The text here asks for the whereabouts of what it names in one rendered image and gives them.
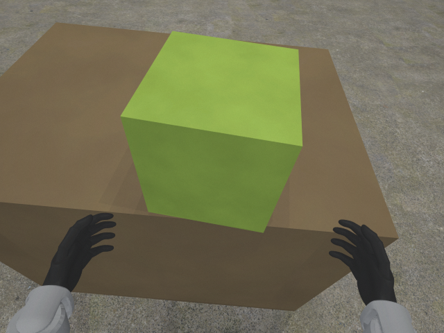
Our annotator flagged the left robot hand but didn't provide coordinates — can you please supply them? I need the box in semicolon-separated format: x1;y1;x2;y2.
43;213;116;292

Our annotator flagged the pedestal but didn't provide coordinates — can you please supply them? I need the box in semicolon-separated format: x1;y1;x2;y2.
0;22;399;311

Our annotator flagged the left robot forearm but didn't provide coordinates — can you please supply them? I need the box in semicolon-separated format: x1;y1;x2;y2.
6;285;74;333

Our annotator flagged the right robot forearm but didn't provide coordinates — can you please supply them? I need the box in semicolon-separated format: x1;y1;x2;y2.
360;300;417;333

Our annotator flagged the carton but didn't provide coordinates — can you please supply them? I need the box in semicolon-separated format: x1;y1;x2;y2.
120;31;302;233

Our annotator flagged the right robot hand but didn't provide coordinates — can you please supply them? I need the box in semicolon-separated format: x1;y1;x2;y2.
329;219;397;305

